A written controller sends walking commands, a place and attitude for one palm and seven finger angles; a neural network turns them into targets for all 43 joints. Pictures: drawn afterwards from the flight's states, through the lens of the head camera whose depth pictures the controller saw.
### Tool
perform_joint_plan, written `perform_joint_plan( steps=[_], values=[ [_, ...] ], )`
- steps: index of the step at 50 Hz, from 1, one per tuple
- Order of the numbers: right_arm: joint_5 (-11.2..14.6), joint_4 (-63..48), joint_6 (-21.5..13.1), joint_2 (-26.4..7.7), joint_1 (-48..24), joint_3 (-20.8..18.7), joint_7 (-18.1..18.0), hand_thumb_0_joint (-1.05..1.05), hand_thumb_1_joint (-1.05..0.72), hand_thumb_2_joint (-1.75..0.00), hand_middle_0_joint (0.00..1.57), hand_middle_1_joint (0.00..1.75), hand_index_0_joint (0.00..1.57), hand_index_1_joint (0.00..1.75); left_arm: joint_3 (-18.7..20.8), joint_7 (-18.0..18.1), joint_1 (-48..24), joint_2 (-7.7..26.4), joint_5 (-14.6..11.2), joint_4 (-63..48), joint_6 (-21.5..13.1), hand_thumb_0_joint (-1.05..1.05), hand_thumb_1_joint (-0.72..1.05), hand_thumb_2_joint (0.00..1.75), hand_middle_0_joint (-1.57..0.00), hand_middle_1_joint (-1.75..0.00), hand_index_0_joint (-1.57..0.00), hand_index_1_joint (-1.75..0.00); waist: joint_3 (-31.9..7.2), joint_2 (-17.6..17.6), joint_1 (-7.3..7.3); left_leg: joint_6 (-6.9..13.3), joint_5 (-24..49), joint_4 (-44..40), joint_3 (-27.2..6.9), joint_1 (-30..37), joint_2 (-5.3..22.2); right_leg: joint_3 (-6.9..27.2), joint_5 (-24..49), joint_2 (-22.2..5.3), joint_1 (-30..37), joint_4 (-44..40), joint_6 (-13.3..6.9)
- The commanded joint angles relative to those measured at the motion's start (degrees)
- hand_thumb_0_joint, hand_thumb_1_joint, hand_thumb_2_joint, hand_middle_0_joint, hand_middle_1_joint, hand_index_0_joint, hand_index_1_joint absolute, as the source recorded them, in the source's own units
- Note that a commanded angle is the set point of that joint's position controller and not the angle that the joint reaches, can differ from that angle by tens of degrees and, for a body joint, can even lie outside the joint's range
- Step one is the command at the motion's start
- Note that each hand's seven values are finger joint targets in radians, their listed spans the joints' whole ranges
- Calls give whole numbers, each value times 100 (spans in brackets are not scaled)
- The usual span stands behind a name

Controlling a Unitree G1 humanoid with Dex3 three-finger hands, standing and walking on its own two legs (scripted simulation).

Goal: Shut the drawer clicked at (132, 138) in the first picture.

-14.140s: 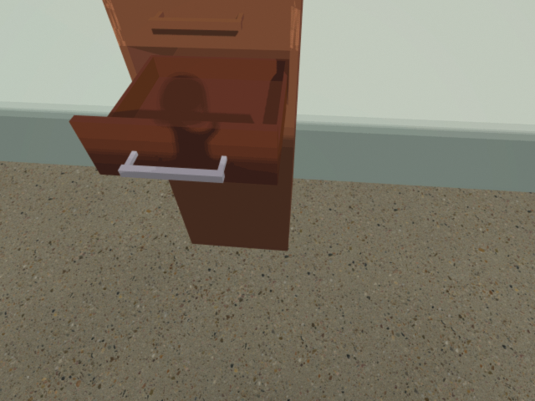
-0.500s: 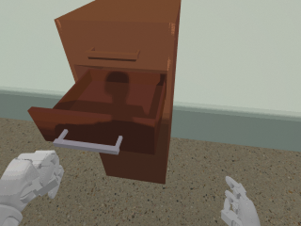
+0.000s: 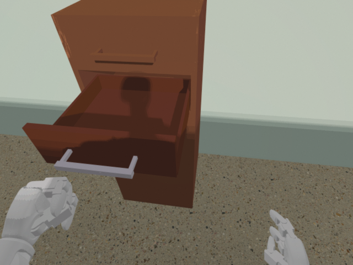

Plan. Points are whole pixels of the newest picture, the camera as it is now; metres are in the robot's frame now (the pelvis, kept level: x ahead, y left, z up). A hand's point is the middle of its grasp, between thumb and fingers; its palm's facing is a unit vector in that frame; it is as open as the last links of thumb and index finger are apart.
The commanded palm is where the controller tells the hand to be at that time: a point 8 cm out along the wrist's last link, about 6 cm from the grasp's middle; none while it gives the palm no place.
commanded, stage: bring the fist close to the handle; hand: left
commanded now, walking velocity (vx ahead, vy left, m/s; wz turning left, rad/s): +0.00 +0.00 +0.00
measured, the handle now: (97, 163) +0.33 +0.24 +0.06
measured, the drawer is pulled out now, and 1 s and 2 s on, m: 0.30 0.30 0.25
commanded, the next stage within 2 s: push the drawer shut in 1.10 s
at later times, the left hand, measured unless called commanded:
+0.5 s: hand (87, 198) +0.22 +0.22 +0.08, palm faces +0.01 -1.00 -0.06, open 3.2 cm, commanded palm +0.20 +0.27 +0.08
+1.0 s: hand (98, 193) +0.25 +0.21 +0.06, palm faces -0.01 -1.00 -0.06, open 3.3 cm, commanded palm +0.22 +0.27 +0.06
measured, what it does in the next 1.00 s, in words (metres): stands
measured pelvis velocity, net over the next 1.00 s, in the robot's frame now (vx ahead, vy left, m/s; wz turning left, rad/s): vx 0.00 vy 0.02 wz -0.01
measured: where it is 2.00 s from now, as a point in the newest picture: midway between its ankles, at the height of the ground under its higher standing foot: outside the picture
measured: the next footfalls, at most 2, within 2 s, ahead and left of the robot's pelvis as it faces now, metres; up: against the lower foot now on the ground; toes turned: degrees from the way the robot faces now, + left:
none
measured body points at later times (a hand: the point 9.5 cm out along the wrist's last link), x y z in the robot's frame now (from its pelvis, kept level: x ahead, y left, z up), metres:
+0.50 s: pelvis +0.00 +0.02 -0.01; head +0.01 +0.01 +0.44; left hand +0.22 +0.27 +0.08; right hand +0.18 -0.21 -0.08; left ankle -0.01 +0.12 -0.73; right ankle +0.01 -0.08 -0.73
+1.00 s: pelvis +0.00 +0.02 -0.02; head +0.03 +0.01 +0.43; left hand +0.24 +0.26 +0.06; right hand +0.16 -0.22 -0.10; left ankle -0.01 +0.12 -0.73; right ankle +0.01 -0.08 -0.73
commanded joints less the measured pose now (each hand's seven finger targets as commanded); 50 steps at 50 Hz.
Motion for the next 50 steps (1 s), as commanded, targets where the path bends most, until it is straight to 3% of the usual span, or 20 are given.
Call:
perform_joint_plan(
  steps=[1,2,5,8,9,12,14,16,23,25,33,34,38,39,41,43,45,48,50],
  values=[
    [-40,-937,-321,-562,-758,-280,-54,0,-90,-90,20,30,20,30,559,49,-619,965,-64,-913,-586,0,90,90,-140,-160,-140,-160,-233,-266,-34,189,1040,-376,-134,-128,-134,616,768,-301,-30,-724,366],
    [-39,-965,-326,-559,-772,-267,-50,0,-90,-90,20,30,20,30,408,35,-669,854,-47,-945,-602,0,90,90,-140,-160,-140,-160,-247,-76,-51,187,1007,-372,-116,-115,-146,608,749,-309,-66,-696,357],
    [-74,-937,-275,-583,-711,-279,-37,0,-90,-90,20,30,20,30,178,78,-891,702,20,-908,-651,0,90,90,-140,-160,-140,-160,-258,-148,-123,202,1036,-368,-138,-148,-150,506,813,-289,-120,-607,344],
    [-99,-897,-225,-612,-688,-304,-34,0,-90,-90,20,30,20,30,217,152,-991,839,127,-761,-712,0,90,90,-140,-160,-140,-160,-288,-219,-137,209,1004,-350,-158,-194,-133,434,740,-267,-169,-531,322],
    [-115,-923,-198,-595,-672,-295,-24,0,-90,-90,20,30,20,30,111,168,-1016,701,134,-706,-722,0,90,90,-140,-160,-140,-160,-285,-269,-139,206,991,-367,-173,-241,-144,404,728,-263,-210,-491,324],
    [-123,-942,-129,-593,-618,-322,-1,0,-90,-90,20,30,20,30,130,200,-1036,713,164,-555,-795,0,90,90,-140,-160,-140,-160,-499,-183,-140,195,1090,-303,-165,-215,-148,364,893,-271,-204,-361,313],
    [-154,-951,-53,-600,-603,-330,27,0,-90,-90,20,30,20,30,58,233,-1014,630,204,-471,-854,0,90,90,-140,-160,-140,-160,-532,-317,-144,191,1176,-291,-169,-291,-145,330,993,-255,-202,-287,304],
    [-153,-978,1,-605,-574,-325,45,0,-90,-90,20,30,20,30,-31,237,-1135,578,225,-427,-894,0,90,90,-140,-160,-140,-160,-583,-165,-170,170,1219,-262,-174,-296,-141,281,1053,-250,-251,-191,290],
    [-175,-988,199,-653,-478,-343,47,0,-90,-90,20,30,20,30,-19,283,-1529,664,273,-29,-1113,0,90,90,-140,-160,-140,-160,-638,-260,-254,147,1171,-124,-217,-524,-123,265,936,-222,-434,-11,267],
    [-180,-1032,211,-635,-433,-348,68,0,-90,-90,20,30,20,30,-226,266,-1641,478,277,-44,-1194,0,90,90,-140,-160,-140,-160,-803,-147,-297,137,1208,-72,-224,-471,-129,260,984,-220,-513,64,264],
    [-198,-1017,410,-686,-313,-375,92,0,-90,-90,20,30,20,30,-263,389,-2013,567,408,464,-1403,0,90,90,-140,-160,-140,-160,-760,-164,-366,91,1150,106,-278,-809,-101,222,857,-204,-821,337,233],
    [-206,-1051,439,-664,-304,-380,98,0,-90,-90,20,30,20,30,-381,391,-2032,404,401,570,-1414,0,90,90,-140,-160,-140,-160,-782,-184,-368,88,1046,120,-262,-842,-115,224,768,-202,-896,354,242],
    [-215,-1120,510,-671,-292,-386,116,0,-90,-90,20,30,20,30,-133,474,-2079,711,413,404,-1532,0,90,90,-140,-160,-140,-160,-1235,-106,-279,84,1308,194,-254,-805,-102,270,989,-216,-658,460,216],
    [-208,-1141,532,-638,-286,-381,126,0,-90,-90,20,30,20,30,-228,472,-2101,608,411,380,-1545,0,90,90,-140,-160,-140,-160,-1261,-31,-290,81,1329,196,-238,-776,-102,269,1017,-214,-684,477,217],
    [-202,-1183,547,-630,-300,-370,140,0,-90,-90,20,30,20,30,-325,473,-2091,507,377,344,-1548,0,90,90,-140,-160,-140,-160,-1281,-72,-312,69,1432,206,-242,-791,-96,253,1137,-213,-646,502,226],
    [-201,-1132,593,-660,-264,-384,135,0,-90,-90,20,30,20,30,-108,499,-1913,667,365,579,-1505,0,90,90,-140,-160,-140,-160,-1156,-324,-302,89,1375,215,-235,-931,-84,259,1120,-202,-630,456,232],
    [-187,-1195,627,-648,-288,-379,149,0,-90,-90,20,30,20,30,-212,453,-1879,550,336,571,-1462,0,90,90,-140,-160,-140,-160,-1090,-191,-308,80,1241,201,-210,-966,-98,259,1027,-204,-705,452,238],
    [-187,-1200,648,-661,-300,-385,138,0,-90,-90,20,30,20,30,-151,431,-1907,643,305,437,-1491,0,90,90,-140,-160,-140,-160,-1155,-316,-331,111,1287,239,-199,-980,-96,283,1097,-204,-613,433,247],
    [-179,-1241,631,-636,-294,-384,149,0,-90,-90,20,30,20,30,-240,407,-1845,546,290,356,-1494,0,90,90,-140,-160,-140,-160,-1175,-120,-333,102,1243,250,-181,-934,-111,300,1077,-215,-662,427,253]
  ],
)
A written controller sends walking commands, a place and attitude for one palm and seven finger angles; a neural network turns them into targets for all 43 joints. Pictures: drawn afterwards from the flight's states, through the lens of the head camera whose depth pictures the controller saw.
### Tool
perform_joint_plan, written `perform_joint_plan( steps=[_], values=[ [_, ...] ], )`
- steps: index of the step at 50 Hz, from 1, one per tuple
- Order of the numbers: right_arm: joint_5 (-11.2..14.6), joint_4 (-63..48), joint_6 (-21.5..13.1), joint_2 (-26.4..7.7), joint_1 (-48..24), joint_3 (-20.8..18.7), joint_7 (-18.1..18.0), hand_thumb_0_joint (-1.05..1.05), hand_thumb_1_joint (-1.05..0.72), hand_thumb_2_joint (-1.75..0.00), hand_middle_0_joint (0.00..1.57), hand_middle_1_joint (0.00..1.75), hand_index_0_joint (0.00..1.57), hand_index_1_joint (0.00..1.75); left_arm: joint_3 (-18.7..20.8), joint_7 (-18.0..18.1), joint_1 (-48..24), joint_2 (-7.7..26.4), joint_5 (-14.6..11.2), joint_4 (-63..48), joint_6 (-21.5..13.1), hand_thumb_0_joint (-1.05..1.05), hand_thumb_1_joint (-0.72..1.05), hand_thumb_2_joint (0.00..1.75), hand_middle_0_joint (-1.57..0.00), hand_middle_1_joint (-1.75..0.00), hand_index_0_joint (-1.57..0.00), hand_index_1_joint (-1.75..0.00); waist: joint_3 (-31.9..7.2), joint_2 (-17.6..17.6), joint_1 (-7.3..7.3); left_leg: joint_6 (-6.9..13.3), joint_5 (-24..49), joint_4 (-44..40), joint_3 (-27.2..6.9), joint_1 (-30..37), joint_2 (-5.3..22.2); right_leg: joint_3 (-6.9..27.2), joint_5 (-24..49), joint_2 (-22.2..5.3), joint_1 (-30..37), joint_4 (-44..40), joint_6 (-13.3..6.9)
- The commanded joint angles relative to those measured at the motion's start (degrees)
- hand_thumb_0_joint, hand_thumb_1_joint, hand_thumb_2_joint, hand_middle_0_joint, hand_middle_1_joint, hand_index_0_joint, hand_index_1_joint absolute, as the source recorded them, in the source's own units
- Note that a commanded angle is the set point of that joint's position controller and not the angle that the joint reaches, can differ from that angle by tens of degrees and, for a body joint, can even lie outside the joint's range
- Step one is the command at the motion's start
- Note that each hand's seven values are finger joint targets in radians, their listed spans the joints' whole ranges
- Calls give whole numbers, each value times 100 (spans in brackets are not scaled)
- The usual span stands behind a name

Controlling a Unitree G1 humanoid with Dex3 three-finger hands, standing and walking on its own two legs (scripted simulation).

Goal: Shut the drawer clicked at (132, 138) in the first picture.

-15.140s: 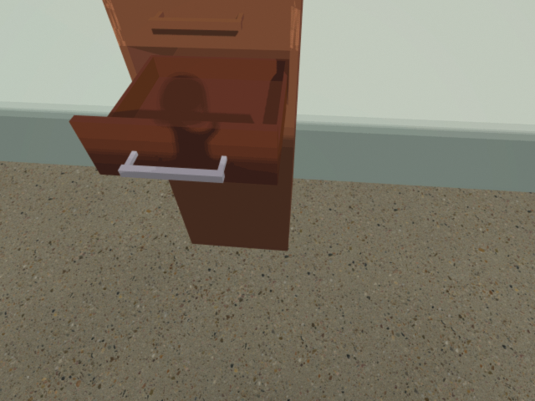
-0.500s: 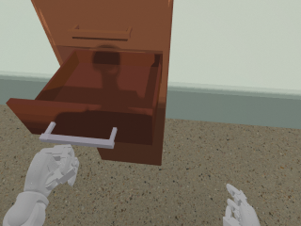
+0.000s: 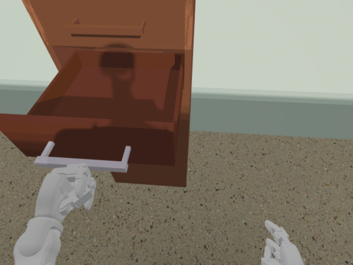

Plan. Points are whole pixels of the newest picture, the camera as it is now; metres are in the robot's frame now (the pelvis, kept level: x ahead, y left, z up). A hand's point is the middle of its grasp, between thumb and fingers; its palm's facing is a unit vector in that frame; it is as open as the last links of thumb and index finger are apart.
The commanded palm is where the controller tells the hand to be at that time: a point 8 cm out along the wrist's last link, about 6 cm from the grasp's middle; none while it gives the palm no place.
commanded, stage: bring the fist close to the handle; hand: left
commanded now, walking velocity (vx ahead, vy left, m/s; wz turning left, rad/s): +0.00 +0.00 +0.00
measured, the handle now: (84, 156) +0.33 +0.22 +0.08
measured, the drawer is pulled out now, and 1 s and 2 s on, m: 0.30 0.25 0.13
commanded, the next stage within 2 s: push the drawer shut in 0.10 s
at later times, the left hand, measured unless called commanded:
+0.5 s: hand (87, 188) +0.26 +0.20 +0.08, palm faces +0.00 -1.00 -0.06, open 3.1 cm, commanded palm +0.25 +0.25 +0.08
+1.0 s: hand (94, 168) +0.30 +0.20 +0.08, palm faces -0.01 -1.00 -0.05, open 3.0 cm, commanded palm +0.30 +0.24 +0.08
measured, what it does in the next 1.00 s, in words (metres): stands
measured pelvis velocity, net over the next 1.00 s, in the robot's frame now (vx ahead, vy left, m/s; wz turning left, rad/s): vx -0.03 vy -0.01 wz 0.03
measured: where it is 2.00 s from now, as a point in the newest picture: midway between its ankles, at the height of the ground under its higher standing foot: outside the picture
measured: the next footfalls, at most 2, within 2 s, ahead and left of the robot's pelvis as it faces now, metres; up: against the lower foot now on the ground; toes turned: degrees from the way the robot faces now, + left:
none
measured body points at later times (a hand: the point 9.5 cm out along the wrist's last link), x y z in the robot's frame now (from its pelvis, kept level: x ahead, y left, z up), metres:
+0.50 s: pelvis -0.01 -0.01 +0.00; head +0.03 -0.02 +0.45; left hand +0.25 +0.25 +0.08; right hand +0.17 -0.25 -0.09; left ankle -0.01 +0.10 -0.71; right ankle +0.01 -0.10 -0.71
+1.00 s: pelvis -0.03 -0.01 +0.00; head +0.01 -0.02 +0.45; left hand +0.30 +0.25 +0.08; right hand +0.13 -0.25 -0.10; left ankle -0.01 +0.10 -0.71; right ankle +0.01 -0.10 -0.71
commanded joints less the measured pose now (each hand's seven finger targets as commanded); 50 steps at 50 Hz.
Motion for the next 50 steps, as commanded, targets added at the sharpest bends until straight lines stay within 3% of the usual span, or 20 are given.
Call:
perform_joint_plan(
  steps=[1,4,6,7,10,11,13,16,20,23,25,29,31,36,40,42,43,45,48,50],
  values=[
    [1,-917,-349,-728,-423,-324,-79,0,-90,-90,20,30,20,30,469,-29,-567,869,-139,-1297,-433,0,90,90,-140,-160,-140,-160,-1073,-106,3,-66,1563,-652,-294,330,44,206,1428,-21,698,-580,105],
    [-1,-877,-311,-739,-412,-328,-85,0,-90,-90,20,30,20,30,631,-86,-425,958,-176,-1110,-455,0,90,90,-140,-160,-140,-160,-949,-273,11,-43,1520,-613,-267,177,28,254,1454,-26,740,-614,110],
    [15,-933,-320,-711,-464,-326,-80,0,-90,-90,20,30,20,30,525,-163,-416,851,-223,-1292,-488,0,90,90,-140,-160,-140,-160,-1053,4,12,-40,1530,-584,-232,267,3,285,1490,-45,746,-621,112],
    [21,-921,-323,-720,-457,-328,-83,0,-90,-90,20,30,20,30,596,-165,-457,971,-222,-1321,-505,0,90,90,-140,-160,-140,-160,-1032,17,4,-49,1489,-591,-254,270,17,274,1418,-42,718,-627,107],
    [20,-903,-312,-726,-449,-308,-100,0,-90,-90,20,30,20,30,448,-177,-615,852,-217,-1251,-504,0,90,90,-140,-160,-140,-160,-875,-55,-65,-36,1298,-594,-285,213,18,267,1189,-25,577,-657,114],
    [25,-881,-315,-749,-465,-308,-113,0,-90,-90,20,30,20,30,449,-185,-825,897,-220,-1224,-504,0,90,90,-140,-160,-140,-160,-863,12,-95,-34,1227,-575,-286,214,11,291,1116,-30,533,-666,117],
    [16,-795,-267,-793,-457,-303,-163,0,-90,-90,20,30,20,30,575,-158,-1275,1108,-205,-996,-501,0,90,90,-140,-160,-140,-160,-708,-314,-179,-1,1034,-537,-307,76,18,356,862,-30,462,-742,140],
    [47,-783,-245,-777,-472,-303,-189,0,-90,-90,20,30,20,30,581,-244,-1613,1146,-213,-793,-492,0,90,90,-140,-160,-140,-160,-968,14,-128,-11,1090,-562,-286,208,-1,396,912,-56,575,-728,119],
    [53,-776,-199,-765,-479,-272,-196,0,-90,-90,20,30,20,30,463,-296,-1987,1063,-213,-502,-420,0,90,90,-140,-160,-140,-160,-1083,56,-120,-10,1276,-585,-290,253,-6,396,1168,-60,689,-702,115],
    [51,-678,-175,-799,-457,-267,-227,0,-90,-90,20,30,20,30,548,-272,-2516,1233,-229,-352,-427,0,90,90,-140,-160,-140,-160,-985,-172,-215,3,1156,-584,-330,209,16,404,1021,-57,606,-760,132],
    [62,-655,-195,-789,-461,-271,-230,0,-90,-90,20,30,20,30,412,-294,-2763,1121,-222,-326,-465,0,90,90,-140,-160,-140,-160,-1112,23,-223,-9,1144,-611,-338,321,-1,395,996,-61,585,-737,120],
    [79,-527,-167,-832,-468,-253,-279,0,-90,-90,20,30,20,30,309,-290,-3521,1168,-199,84,-494,0,90,90,-140,-160,-140,-160,-893,-257,-360,15,615,-619,-363,155,6,505,334,-78,349,-895,154],
    [105,-511,-173,-836,-503,-244,-301,0,-90,-90,20,30,20,30,204,-312,-3883,1156,-191,163,-515,0,90,90,-140,-160,-140,-160,-926,-17,-375,5,395,-678,-387,227,1,512,82,-88,268,-915,131],
    [124,-443,-172,-845,-449,-214,-330,0,-90,-90,20,30,20,30,-117,-268,-4636,1017,-115,386,-528,0,90,90,-140,-160,-140,-160,-1141,-8,-455,11,294,-749,-463,383,2,453,93,-86,228,-851,105],
    [118,-381,-127,-861,-420,-201,-329,0,-90,-90,20,30,20,30,38,-222,-4935,1220,-106,734,-549,0,90,90,-140,-160,-140,-160,-1244,-140,-430,15,233,-743,-449,285,-2,532,1,-99,322,-896,112],
    [129,-374,-97,-860,-436,-180,-326,0,-90,-90,20,30,20,30,77,-241,-5094,1266,-112,1038,-546,0,90,90,-140,-160,-140,-160,-1083,-68,-431,-3,131,-761,-427,196,-4,552,-105,-110,285,-922,98],
    [128,-331,-59,-884,-401,-184,-331,0,-90,-90,20,30,20,30,236,-211,-5189,1454,-90,1196,-561,0,90,90,-140,-160,-140,-160,-1055,-215,-443,11,102,-742,-430,97,10,580,-167,-106,301,-932,104],
    [132,-376,-49,-840,-419,-174,-308,0,-90,-90,20,30,20,30,88,-230,-5409,1271,-92,1249,-621,0,90,90,-140,-160,-140,-160,-1149,49,-405,-6,134,-789,-425,230,-9,564,-95,-106,289,-907,78],
    [113,-350,-8,-877,-331,-186,-289,0,-90,-90,20,30,20,30,249,-181,-5524,1457,-63,1546,-666,0,90,90,-140,-160,-140,-160,-1180,-178,-400,9,159,-784,-443,144,10,566,-71,-97,350,-905,88],
    [111,-351,31,-859,-313,-189,-270,0,-90,-90,20,30,20,30,279,-181,-5681,1463,-61,1651,-699,0,90,90,-140,-160,-140,-160,-1277,-5,-386,-5,242,-765,-396,164,-5,613,8,-112,409,-908,87]
  ],
)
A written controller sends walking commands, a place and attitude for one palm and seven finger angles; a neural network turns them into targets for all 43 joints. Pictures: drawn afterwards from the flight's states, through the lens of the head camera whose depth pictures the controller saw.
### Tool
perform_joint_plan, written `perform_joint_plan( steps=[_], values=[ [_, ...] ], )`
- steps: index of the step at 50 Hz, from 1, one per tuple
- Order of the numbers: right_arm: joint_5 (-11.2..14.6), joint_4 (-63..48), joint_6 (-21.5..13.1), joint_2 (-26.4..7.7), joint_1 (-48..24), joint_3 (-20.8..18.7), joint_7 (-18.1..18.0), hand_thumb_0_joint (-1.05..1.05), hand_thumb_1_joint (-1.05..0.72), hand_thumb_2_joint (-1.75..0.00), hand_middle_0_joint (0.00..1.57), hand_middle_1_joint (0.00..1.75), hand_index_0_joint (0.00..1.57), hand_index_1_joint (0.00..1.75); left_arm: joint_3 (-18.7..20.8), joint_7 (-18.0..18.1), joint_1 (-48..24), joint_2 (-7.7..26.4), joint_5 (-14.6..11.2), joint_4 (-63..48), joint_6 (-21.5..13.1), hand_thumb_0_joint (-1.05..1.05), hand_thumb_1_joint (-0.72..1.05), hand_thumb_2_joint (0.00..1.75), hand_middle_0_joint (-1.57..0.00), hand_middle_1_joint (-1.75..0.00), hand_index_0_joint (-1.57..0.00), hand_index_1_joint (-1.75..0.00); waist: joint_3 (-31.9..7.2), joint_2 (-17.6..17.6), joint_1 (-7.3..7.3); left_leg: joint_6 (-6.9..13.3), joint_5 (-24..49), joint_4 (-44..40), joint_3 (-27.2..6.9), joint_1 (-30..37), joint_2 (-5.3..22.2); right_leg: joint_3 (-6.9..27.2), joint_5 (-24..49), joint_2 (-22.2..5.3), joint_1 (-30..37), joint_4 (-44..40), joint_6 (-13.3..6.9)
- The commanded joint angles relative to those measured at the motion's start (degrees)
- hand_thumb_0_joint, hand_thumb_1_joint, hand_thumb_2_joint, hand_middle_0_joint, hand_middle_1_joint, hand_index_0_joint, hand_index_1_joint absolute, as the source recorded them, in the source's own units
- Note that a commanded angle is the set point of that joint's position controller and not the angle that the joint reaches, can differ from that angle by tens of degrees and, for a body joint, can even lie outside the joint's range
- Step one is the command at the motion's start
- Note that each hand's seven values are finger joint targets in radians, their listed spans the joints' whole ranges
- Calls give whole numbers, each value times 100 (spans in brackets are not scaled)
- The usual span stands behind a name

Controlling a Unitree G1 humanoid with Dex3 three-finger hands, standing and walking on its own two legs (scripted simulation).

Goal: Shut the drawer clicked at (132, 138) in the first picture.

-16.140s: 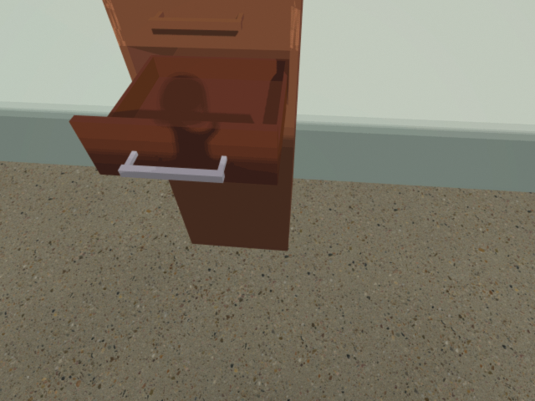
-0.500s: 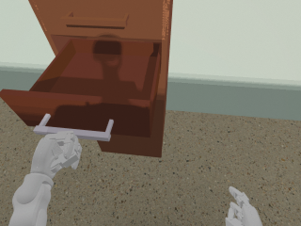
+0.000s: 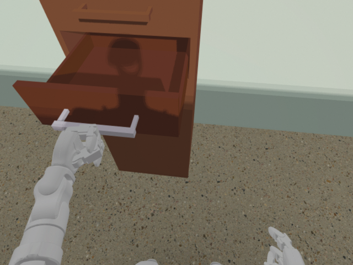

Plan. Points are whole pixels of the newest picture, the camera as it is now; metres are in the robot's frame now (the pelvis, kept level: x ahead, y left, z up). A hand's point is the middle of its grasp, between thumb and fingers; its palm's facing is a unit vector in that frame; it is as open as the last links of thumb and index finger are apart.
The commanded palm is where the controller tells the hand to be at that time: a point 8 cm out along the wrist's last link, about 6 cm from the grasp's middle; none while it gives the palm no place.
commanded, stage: push the drawer shut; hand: left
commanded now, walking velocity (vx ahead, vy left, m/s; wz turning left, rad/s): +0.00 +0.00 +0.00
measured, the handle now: (96, 122) +0.41 +0.22 +0.08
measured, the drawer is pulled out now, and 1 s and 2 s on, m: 0.25 0.13 0.00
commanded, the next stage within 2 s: none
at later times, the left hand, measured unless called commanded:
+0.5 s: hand (104, 128) +0.40 +0.20 +0.08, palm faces -0.06 -1.00 -0.04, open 2.9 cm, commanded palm +0.41 +0.24 +0.08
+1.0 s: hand (113, 109) +0.46 +0.19 +0.08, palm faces -0.07 -1.00 -0.02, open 2.9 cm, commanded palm +0.47 +0.24 +0.08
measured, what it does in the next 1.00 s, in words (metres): stands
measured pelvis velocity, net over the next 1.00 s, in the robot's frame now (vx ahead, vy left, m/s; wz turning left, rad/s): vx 0.01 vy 0.01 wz -0.03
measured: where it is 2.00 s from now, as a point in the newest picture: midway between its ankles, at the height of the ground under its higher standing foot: outside the picture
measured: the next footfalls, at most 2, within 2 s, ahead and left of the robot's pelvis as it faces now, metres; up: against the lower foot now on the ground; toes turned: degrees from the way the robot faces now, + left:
none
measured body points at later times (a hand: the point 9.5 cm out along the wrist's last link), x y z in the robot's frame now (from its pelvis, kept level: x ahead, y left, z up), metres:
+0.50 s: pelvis +0.00 +0.01 +0.00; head +0.06 +0.00 +0.45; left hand +0.40 +0.25 +0.08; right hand +0.10 -0.25 -0.11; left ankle +0.03 +0.11 -0.71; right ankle +0.03 -0.09 -0.71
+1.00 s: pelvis +0.01 +0.01 -0.01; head +0.09 +0.01 +0.43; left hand +0.46 +0.25 +0.08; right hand +0.06 -0.25 -0.13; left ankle +0.03 +0.11 -0.71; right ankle +0.03 -0.09 -0.71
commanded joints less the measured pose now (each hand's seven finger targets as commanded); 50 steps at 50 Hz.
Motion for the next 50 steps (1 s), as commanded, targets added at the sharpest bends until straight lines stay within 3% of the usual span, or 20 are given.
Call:
perform_joint_plan(
  steps=[1,3,5,13,17,19,23,25,26,28,30,31,33,34,36,38,42,45,48,50],
  values=[
    [-27,-716,-215,-756,-139,-308,-51,0,-90,-90,20,30,20,30,322,87,-2960,1037,-107,-1095,-467,0,90,90,-140,-160,-140,-160,-1569,27,-412,77,-38,-809,-202,397,19,817,-177,-76,645,-943,194],
    [-28,-682,-163,-785,-79,-322,-48,0,-90,-90,20,30,20,30,435,82,-3004,1182,-91,-838,-504,0,90,90,-140,-160,-140,-160,-1455,-259,-447,99,-38,-797,-213,276,47,819,-219,-52,638,-964,206],
    [-17,-712,-122,-764,-79,-312,-30,0,-90,-90,20,30,20,30,297,33,-3225,1034,-95,-771,-545,0,90,90,-140,-160,-140,-160,-1467,6,-457,82,-88,-815,-174,319,26,836,-228,-64,582,-962,200],
    [-14,-599,51,-841,160,-329,-44,0,-90,-90,20,30,20,30,494,-17,-3964,1394,-70,-99,-622,0,90,90,-140,-160,-140,-160,-1529,-82,-578,102,-177,-776,-193,199,45,858,-286,-32,499,-943,206],
    [-29,-564,86,-833,286,-351,-23,0,-90,-90,20,30,20,30,319,-17,-4386,1213,-28,-4,-693,0,90,90,-140,-160,-140,-160,-1865,189,-592,79,83,-764,-226,481,40,757,90,-4,434,-810,184],
    [-53,-545,114,-851,380,-364,-6,0,-90,-90,20,30,20,30,415,-3,-4352,1283,-10,151,-707,0,90,90,-140,-160,-140,-160,-1948,-12,-592,98,271,-727,-225,483,51,748,289,20,506,-783,193],
    [-48,-480,210,-885,467,-349,-1,0,-90,-90,20,30,20,30,481,-24,-4682,1444,22,588,-741,0,90,90,-140,-160,-140,-160,-1685,-161,-660,109,131,-711,-225,238,64,758,147,35,389,-790,197],
    [-42,-479,231,-868,475,-342,10,0,-90,-90,20,30,20,30,333,-36,-4993,1301,48,619,-773,0,90,90,-140,-160,-140,-160,-1767,216,-696,86,85,-725,-227,374,59,734,135,31,225,-751,181],
    [-57,-468,229,-868,516,-346,15,0,-90,-90,20,30,20,30,320,-30,-5113,1274,50,620,-788,0,90,90,-140,-160,-140,-160,-1901,246,-703,80,150,-707,-246,468,56,719,213,38,231,-720,174],
    [-80,-436,270,-910,628,-361,21,0,-90,-90,20,30,20,30,584,2,-4996,1575,86,864,-801,0,90,90,-140,-160,-140,-160,-1966,22,-660,94,356,-662,-274,417,69,699,393,64,313,-683,169],
    [-74,-450,289,-874,627,-353,47,0,-90,-90,20,30,20,30,326,-28,-5250,1270,94,862,-827,0,90,90,-140,-160,-140,-160,-2001,223,-729,73,344,-667,-248,499,67,682,421,66,186,-660,177],
    [-83,-406,303,-890,666,-369,47,0,-90,-90,20,30,20,30,394,-8,-5337,1358,122,952,-840,0,90,90,-140,-160,-140,-160,-1982,250,-743,63,354,-652,-274,540,83,660,421,73,100,-647,163],
    [-87,-383,351,-924,732,-360,49,0,-90,-90,20,30,20,30,486,24,-5368,1498,140,1237,-833,0,90,90,-140,-160,-140,-160,-1838,-74,-780,94,244,-635,-284,341,92,669,317,94,81,-668,179],
    [-91,-397,349,-909,740,-354,61,0,-90,-90,20,30,20,30,383,13,-5524,1354,140,1196,-863,0,90,90,-140,-160,-140,-160,-1903,14,-808,92,240,-644,-266,367,80,673,329,90,67,-654,188],
    [-107,-369,363,-920,794,-368,73,0,-90,-90,20,30,20,30,443,42,-5652,1418,174,1265,-885,0,90,90,-140,-160,-140,-160,-2035,224,-797,74,321,-611,-277,466,79,662,393,94,9,-607,165],
    [-136,-346,398,-953,900,-380,82,0,-90,-90,20,30,20,30,732,46,-5604,1745,185,1431,-896,0,90,90,-140,-160,-140,-160,-2129,-16,-758,97,476,-543,-271,337,81,675,551,115,162,-575,168],
    [-120,-320,450,-936,935,-380,96,0,-90,-90,20,30,20,30,479,6,-6004,1521,235,1578,-896,0,90,90,-140,-160,-140,-160,-2036,186,-891,82,361,-525,-268,298,96,664,453,116,-92,-557,173],
    [-154,-306,475,-955,1053,-397,115,0,-90,-90,20,30,20,30,538,30,-6214,1586,278,1615,-914,0,90,90,-140,-160,-140,-160,-2328,285,-926,88,527,-458,-282,433,98,655,568,143,-142,-489,177],
    [-166,-279,503,-982,1147,-385,124,0,-90,-90,20,30,20,30,661,35,-6362,1782,305,1884,-891,0,90,90,-140,-160,-140,-160,-2210,80,-957,118,447,-397,-275,164,102,677,511,175,-164,-464,178],
    [-170,-257,523,-990,1197,-383,132,0,-90,-90,20,30,20,30,713,10,-6520,1893,331,1947,-885,0,90,90,-140,-160,-140,-160,-2294,184,-996,118,440,-367,-248,95,105,707,527,167,-145,-453,190]
  ],
)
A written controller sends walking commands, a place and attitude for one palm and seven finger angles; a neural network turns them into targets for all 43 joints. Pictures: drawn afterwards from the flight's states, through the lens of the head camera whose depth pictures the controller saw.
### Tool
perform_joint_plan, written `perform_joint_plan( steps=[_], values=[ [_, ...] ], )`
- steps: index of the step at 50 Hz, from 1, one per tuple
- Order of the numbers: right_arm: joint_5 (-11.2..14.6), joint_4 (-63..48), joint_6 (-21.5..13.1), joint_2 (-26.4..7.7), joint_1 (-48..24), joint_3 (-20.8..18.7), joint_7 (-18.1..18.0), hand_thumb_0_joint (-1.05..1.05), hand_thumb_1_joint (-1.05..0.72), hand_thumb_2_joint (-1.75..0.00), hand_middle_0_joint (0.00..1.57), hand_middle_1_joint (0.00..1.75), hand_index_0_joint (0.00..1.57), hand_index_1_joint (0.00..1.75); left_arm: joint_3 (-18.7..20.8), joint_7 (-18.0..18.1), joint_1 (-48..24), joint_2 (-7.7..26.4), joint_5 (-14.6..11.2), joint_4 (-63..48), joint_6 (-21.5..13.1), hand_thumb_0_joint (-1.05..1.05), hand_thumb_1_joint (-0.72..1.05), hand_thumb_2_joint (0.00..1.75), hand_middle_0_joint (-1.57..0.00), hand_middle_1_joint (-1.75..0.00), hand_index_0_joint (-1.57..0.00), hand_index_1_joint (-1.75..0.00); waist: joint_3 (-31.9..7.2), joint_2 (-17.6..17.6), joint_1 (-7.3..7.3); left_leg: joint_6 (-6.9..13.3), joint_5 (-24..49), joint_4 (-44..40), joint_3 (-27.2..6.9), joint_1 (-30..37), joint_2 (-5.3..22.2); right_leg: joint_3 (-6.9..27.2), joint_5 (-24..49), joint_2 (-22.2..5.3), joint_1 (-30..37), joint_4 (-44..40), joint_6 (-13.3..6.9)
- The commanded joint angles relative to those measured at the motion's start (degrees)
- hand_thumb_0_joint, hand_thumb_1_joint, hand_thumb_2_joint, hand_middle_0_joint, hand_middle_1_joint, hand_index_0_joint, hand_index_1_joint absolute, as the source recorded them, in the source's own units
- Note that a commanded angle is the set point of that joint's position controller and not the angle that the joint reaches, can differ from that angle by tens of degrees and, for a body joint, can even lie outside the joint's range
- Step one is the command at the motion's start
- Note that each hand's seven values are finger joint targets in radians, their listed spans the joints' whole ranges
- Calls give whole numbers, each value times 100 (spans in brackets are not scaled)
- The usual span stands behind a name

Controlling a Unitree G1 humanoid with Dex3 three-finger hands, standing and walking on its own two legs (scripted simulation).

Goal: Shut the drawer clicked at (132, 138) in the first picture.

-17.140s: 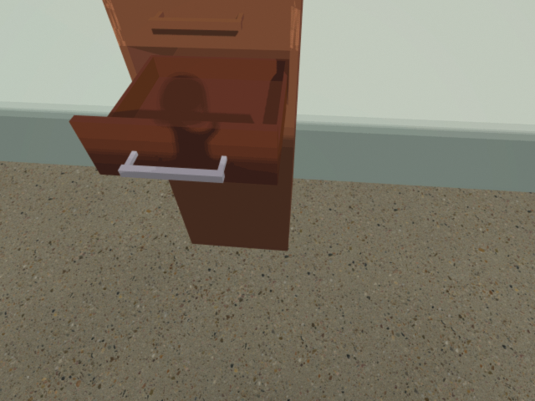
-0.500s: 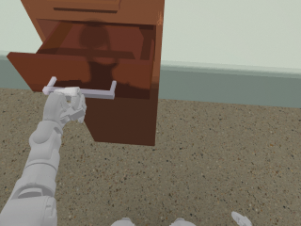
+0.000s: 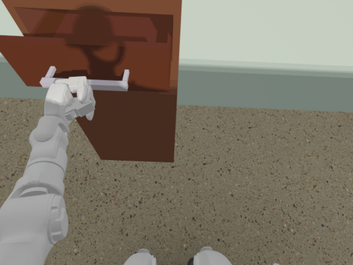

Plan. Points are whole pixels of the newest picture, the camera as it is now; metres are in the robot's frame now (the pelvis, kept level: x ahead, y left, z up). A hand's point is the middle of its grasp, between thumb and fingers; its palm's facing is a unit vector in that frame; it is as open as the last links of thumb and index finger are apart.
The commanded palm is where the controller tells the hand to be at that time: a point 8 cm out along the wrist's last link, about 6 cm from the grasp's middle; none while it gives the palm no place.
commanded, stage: push the drawer shut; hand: left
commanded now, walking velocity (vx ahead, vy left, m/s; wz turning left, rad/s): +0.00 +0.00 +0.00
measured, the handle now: (87, 78) +0.52 +0.21 +0.09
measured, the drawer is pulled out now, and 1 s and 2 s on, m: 0.13 0.00 0.00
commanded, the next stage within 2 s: pull the fist back off the drawer in 1.30 s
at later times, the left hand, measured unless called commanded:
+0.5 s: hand (96, 82) +0.51 +0.19 +0.09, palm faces -0.04 -1.00 -0.02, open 3.0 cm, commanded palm +0.52 +0.23 +0.09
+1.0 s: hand (101, 63) +0.58 +0.19 +0.09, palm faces -0.04 -1.00 -0.02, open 3.0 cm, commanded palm +0.59 +0.22 +0.09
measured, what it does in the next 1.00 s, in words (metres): stands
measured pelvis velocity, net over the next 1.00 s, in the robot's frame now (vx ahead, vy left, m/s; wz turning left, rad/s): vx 0.01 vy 0.01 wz -0.03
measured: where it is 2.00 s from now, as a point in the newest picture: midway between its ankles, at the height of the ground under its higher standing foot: outside the picture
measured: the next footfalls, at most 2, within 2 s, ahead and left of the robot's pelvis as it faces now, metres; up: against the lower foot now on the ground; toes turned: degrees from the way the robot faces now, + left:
none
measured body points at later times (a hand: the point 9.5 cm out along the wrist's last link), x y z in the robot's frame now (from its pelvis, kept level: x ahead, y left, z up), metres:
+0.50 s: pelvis +0.00 +0.00 -0.01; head +0.12 +0.01 +0.42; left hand +0.51 +0.24 +0.09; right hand +0.00 -0.27 -0.12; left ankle +0.02 +0.10 -0.70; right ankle +0.03 -0.10 -0.70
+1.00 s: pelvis +0.01 +0.01 -0.02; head +0.16 +0.03 +0.40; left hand +0.57 +0.24 +0.09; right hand -0.05 -0.25 -0.11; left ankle +0.02 +0.10 -0.70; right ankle +0.03 -0.10 -0.70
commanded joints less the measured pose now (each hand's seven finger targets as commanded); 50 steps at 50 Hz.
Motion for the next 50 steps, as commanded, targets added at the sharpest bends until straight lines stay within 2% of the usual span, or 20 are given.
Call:
perform_joint_plan(
  steps=[1,4,5,9,10,13,15,19,20,22,24,26,31,34,35,38,40,43,45,50],
  values=[
    [-30,-408,-135,-934,611,-355,-83,0,-90,-90,20,30,20,30,242,66,-3569,1313,-66,-1167,-342,0,90,90,-140,-160,-140,-160,-2186,259,-540,30,574,-666,-348,950,42,602,519,109,718,-630,113],
    [-59,-400,-104,-937,716,-346,-55,0,-90,-90,20,30,20,30,221,40,-3746,1301,-35,-1066,-324,0,90,90,-140,-160,-140,-160,-2244,487,-585,20,713,-607,-376,1034,58,564,601,141,543,-565,100],
    [-60,-374,-84,-963,757,-359,-54,0,-90,-90,20,30,20,30,328,62,-3819,1468,-18,-1053,-333,0,90,90,-140,-160,-140,-160,-2253,400,-598,27,715,-581,-394,1012,71,571,594,144,526,-564,105],
    [-93,-382,-35,-974,887,-366,-27,0,-90,-90,20,30,20,30,297,70,-4075,1479,43,-1012,-336,0,90,90,-140,-160,-140,-160,-2452,439,-675,38,872,-500,-407,1061,78,558,700,171,452,-498,110],
    [-99,-384,-23,-961,901,-367,-15,0,-90,-90,20,30,20,30,265,75,-4065,1415,69,-906,-316,0,90,90,-140,-160,-140,-160,-2445,617,-654,27,847,-491,-391,1057,72,562,649,172,398,-499,100],
    [-115,-357,12,-1009,995,-365,-23,0,-90,-90,20,30,20,30,409,121,-4152,1626,97,-690,-271,0,90,90,-140,-160,-140,-160,-2304,318,-747,70,711,-447,-398,819,81,577,549,190,366,-535,116],
    [-117,-357,28,-1004,1021,-349,-22,0,-90,-90,20,30,20,30,318,132,-4407,1629,165,-720,-265,0,90,90,-140,-160,-140,-160,-2387,625,-790,54,644,-444,-389,817,76,593,471,174,284,-515,123],
    [-141,-344,53,-1017,1123,-345,-12,0,-90,-90,20,30,20,30,287,181,-4553,1639,239,-562,-244,0,90,90,-140,-160,-140,-160,-2427,698,-867,57,652,-385,-408,854,93,565,422,193,107,-496,124],
    [-154,-314,61,-1048,1161,-348,-19,0,-90,-90,20,30,20,30,395,203,-4571,1776,247,-454,-219,0,90,90,-140,-160,-140,-160,-2382,507,-891,70,585,-365,-423,737,107,575,378,198,115,-513,136],
    [-161,-322,69,-1056,1199,-330,-17,0,-90,-90,20,30,20,30,343,214,-4737,1823,299,-418,-198,0,90,90,-140,-160,-140,-160,-2377,703,-927,67,528,-357,-412,652,101,585,315,193,71,-490,131],
    [-182,-318,102,-1096,1299,-324,-26,0,-90,-90,20,30,20,30,586,240,-4746,2142,329,-293,-172,0,90,90,-140,-160,-140,-160,-2504,537,-927,92,682,-278,-399,587,104,602,453,205,185,-485,136],
    [-186,-323,115,-1076,1307,-307,-23,0,-90,-90,20,30,20,30,393,206,-4934,2010,374,-268,-153,0,90,90,-140,-160,-140,-160,-2490,776,-988,75,658,-271,-402,594,107,597,417,202,73,-466,136],
    [-235,-279,162,-1124,1468,-298,-15,0,-90,-90,20,30,20,30,396,264,-5193,2067,427,-148,-103,0,90,90,-140,-160,-140,-160,-2585,838,-1102,74,811,-204,-467,709,142,534,453,218,-163,-420,140],
    [-266,-279,198,-1161,1573,-284,-17,0,-90,-90,20,30,20,30,552,310,-5404,2348,486,-135,-85,0,90,90,-140,-160,-140,-160,-2741,885,-1133,80,944,-150,-483,690,155,533,540,232,-128,-383,144],
    [-267,-269,209,-1146,1577,-292,-6,0,-90,-90,20,30,20,30,461,309,-5398,2244,522,-45,-66,0,90,90,-140,-160,-140,-160,-2724,975,-1151,68,977,-135,-502,775,155,517,532,233,-235,-385,133],
    [-302,-258,247,-1180,1674,-272,1,0,-90,-90,20,30,20,30,599,350,-5405,2393,545,205,3,0,90,90,-140,-160,-140,-160,-2564,776,-1213,101,975,-88,-494,572,167,508,540,256,-238,-399,133],
    [-315,-256,269,-1183,1727,-269,10,0,-90,-90,20,30,20,30,536,345,-5647,2423,585,88,6,0,90,90,-140,-160,-140,-160,-2784,959,-1254,92,1082,-52,-488,669,172,520,607,253,-240,-382,146],
    [-335,-258,317,-1214,1812,-248,11,0,-90,-90,20,30,20,30,708,349,-5651,2680,630,321,69,0,90,90,-140,-160,-140,-160,-2700,890,-1287,110,1139,12,-490,536,184,501,636,272,-279,-357,135],
    [-357,-260,347,-1201,1863,-245,24,0,-90,-90,20,30,20,30,623,339,-5870,2640,673,228,65,0,90,90,-140,-160,-140,-160,-2830,1195,-1302,76,1290,21,-510,715,189,473,700,272,-375,-327,131],
    [-412,-250,424,-1218,2015,-236,62,0,-90,-90,20,30,20,30,713,407,-6012,2790,769,362,99,0,90,90,-140,-160,-140,-160,-2961,1206,-1371,64,1540,88,-571,806,211,417,810,299,-463,-289,129]
  ],
)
